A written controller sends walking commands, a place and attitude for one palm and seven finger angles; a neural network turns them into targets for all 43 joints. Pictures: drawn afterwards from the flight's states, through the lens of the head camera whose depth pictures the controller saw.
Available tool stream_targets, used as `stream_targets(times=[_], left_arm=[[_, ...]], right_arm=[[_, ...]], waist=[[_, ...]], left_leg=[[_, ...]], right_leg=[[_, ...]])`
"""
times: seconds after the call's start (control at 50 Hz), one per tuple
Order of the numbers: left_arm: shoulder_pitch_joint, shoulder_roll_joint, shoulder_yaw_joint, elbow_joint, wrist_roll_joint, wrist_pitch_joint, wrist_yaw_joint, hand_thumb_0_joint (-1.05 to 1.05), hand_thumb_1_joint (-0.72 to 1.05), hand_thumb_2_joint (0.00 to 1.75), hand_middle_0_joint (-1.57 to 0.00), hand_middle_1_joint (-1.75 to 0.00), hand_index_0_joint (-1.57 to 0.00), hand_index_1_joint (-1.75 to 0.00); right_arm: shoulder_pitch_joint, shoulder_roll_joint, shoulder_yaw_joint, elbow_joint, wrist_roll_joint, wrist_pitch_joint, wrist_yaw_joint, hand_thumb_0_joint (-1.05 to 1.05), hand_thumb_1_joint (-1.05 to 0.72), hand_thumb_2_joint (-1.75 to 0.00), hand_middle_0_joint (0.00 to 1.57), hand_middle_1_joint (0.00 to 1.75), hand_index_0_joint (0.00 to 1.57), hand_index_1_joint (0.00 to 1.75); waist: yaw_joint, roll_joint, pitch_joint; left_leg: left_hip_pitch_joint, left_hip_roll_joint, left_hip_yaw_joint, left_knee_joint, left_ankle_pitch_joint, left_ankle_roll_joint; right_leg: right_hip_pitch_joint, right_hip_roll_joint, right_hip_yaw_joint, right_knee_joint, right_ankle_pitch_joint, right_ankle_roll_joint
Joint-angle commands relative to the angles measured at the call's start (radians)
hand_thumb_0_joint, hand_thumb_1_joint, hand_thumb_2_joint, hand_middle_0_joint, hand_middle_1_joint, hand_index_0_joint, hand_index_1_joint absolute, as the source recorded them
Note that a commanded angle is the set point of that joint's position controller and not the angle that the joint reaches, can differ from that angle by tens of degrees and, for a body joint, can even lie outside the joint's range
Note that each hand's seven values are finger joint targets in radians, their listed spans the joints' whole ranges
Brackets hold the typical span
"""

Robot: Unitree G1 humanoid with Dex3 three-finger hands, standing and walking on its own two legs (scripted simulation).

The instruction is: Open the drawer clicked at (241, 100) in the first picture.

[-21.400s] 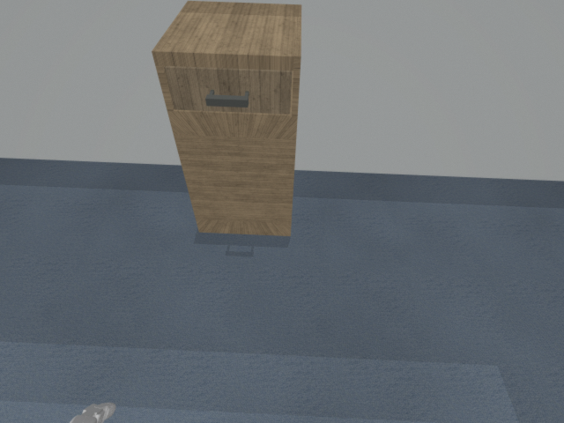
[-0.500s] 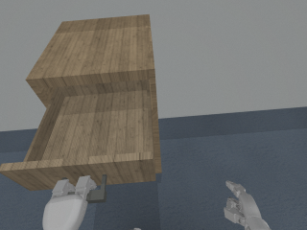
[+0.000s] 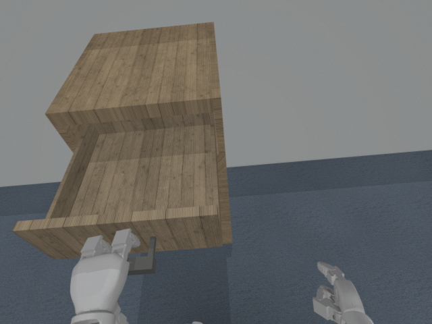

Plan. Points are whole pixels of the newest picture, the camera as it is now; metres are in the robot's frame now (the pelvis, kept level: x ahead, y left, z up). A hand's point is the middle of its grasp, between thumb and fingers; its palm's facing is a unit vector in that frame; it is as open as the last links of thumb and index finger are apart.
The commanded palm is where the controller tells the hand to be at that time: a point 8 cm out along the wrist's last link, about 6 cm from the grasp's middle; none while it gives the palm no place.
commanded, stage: lift the hand off the handle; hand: left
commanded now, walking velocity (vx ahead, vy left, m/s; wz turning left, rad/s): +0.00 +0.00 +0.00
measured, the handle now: (123, 255) +0.24 +0.21 -0.01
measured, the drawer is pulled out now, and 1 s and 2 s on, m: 0.28 0.28 0.28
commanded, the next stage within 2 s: draw the hand back to the body in 1.12 s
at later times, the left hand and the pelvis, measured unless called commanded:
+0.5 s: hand (103, 266) +0.20 +0.21 +0.06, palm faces +0.06 -0.18 -0.98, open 13.7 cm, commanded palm +0.17 +0.21 +0.12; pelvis +0.03 +0.02 +0.02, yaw -1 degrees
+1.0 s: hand (78, 245) +0.21 +0.21 +0.13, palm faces +0.14 -0.18 -0.97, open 13.8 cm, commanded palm +0.16 +0.21 +0.19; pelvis +0.03 +0.02 +0.04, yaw -1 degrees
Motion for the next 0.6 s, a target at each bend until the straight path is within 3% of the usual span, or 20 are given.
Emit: stream_targets(times=[0.0, 0.04, 0.1, 0.16, 0.22, 0.24, 0.32, 0.4, 0.58], left_arm=[[0.017, 0.170, 0.141, -0.250, -0.014, 0.022, 0.025, 0.00, -0.50, 0.30, -0.30, -1.20, -0.30, -1.20], [0.066, 0.159, 0.129, -0.256, -0.024, 0.027, 0.000, 0.00, -0.50, 0.30, -0.30, -1.20, -0.30, -1.20], [0.076, 0.177, 0.138, -0.321, -0.030, 0.019, -0.022, 0.00, -0.50, 0.30, -0.30, -1.20, -0.30, -1.20], [0.050, 0.153, 0.100, -0.357, -0.020, 0.010, -0.041, 0.00, -0.50, 0.30, -0.30, -1.20, -0.30, -1.20], [0.028, 0.125, 0.060, -0.400, -0.030, -0.001, -0.068, 0.00, -0.50, 0.30, -0.30, -1.20, -0.30, -1.20], [0.048, 0.131, 0.065, -0.398, -0.031, -0.004, -0.078, 0.00, -0.50, 0.30, -0.30, -1.20, -0.30, -1.20], [0.048, 0.128, 0.038, -0.484, -0.020, -0.021, -0.101, 0.00, -0.50, 0.30, -0.30, -1.20, -0.30, -1.20], [0.102, 0.142, 0.057, -0.515, 0.002, -0.011, -0.102, 0.00, -0.50, 0.30, -0.30, -1.20, -0.30, -1.20], [0.130, 0.133, 0.038, -0.659, -0.022, 0.035, -0.144, 0.00, -0.50, 0.30, -0.30, -1.20, -0.30, -1.20]], right_arm=[[-0.153, -0.092, -0.030, -0.192, 0.007, -0.051, -0.007, 0.00, -0.90, -0.90, 0.20, 0.30, 0.20, 0.30], [-0.159, -0.092, -0.028, -0.197, 0.010, -0.050, -0.001, 0.00, -0.90, -0.90, 0.20, 0.30, 0.20, 0.30], [-0.161, -0.095, -0.025, -0.206, 0.010, -0.048, 0.008, 0.00, -0.90, -0.90, 0.20, 0.30, 0.20, 0.30], [-0.158, -0.096, -0.029, -0.209, 0.006, -0.051, 0.017, 0.00, -0.90, -0.90, 0.20, 0.30, 0.20, 0.30], [-0.149, -0.099, -0.032, -0.211, 0.005, -0.056, 0.025, 0.00, -0.90, -0.90, 0.20, 0.30, 0.20, 0.30], [-0.142, -0.098, -0.034, -0.215, 0.005, -0.058, 0.027, 0.00, -0.90, -0.90, 0.20, 0.30, 0.20, 0.30], [-0.141, -0.094, -0.033, -0.227, 0.001, -0.057, 0.044, 0.00, -0.90, -0.90, 0.20, 0.30, 0.20, 0.30], [-0.139, -0.088, -0.026, -0.241, 0.001, -0.054, 0.066, 0.00, -0.90, -0.90, 0.20, 0.30, 0.20, 0.30], [-0.163, -0.077, -0.017, -0.257, 0.014, -0.049, 0.096, 0.00, -0.90, -0.90, 0.20, 0.30, 0.20, 0.30]], waist=[[0.013, -0.111, -0.156], [0.014, -0.143, -0.114], [0.020, -0.100, -0.110], [0.008, -0.059, -0.073], [-0.001, -0.055, -0.079], [0.005, -0.078, -0.077], [0.018, -0.038, -0.095], [0.042, -0.054, -0.089], [0.045, -0.043, -0.092]], left_leg=[[0.124, -0.018, 0.045, -0.134, 0.133, 0.053], [0.117, -0.016, 0.043, -0.148, 0.131, 0.053], [0.154, -0.015, 0.043, -0.172, 0.152, 0.053], [0.207, -0.008, 0.039, -0.187, 0.160, 0.054], [0.259, 0.000, 0.033, -0.203, 0.173, 0.059], [0.266, 0.003, 0.029, -0.209, 0.177, 0.059], [0.322, 0.011, 0.020, -0.225, 0.238, 0.057], [0.328, 0.021, 0.018, -0.235, 0.284, 0.046], [0.382, 0.037, 0.004, -0.247, 0.383, 0.043]], right_leg=[[0.201, -0.061, 0.098, -0.262, 0.239, 0.028], [0.216, -0.065, 0.107, -0.283, 0.257, 0.032], [0.233, -0.064, 0.101, -0.290, 0.270, 0.027], [0.191, -0.060, 0.077, -0.308, 0.216, 0.022], [0.186, -0.057, 0.054, -0.316, 0.203, 0.021], [0.187, -0.055, 0.046, -0.318, 0.193, 0.021], [0.191, -0.050, 0.032, -0.305, 0.227, 0.009], [0.206, -0.040, 0.022, -0.290, 0.252, 0.001], [0.257, -0.042, 0.039, -0.302, 0.338, -0.001]])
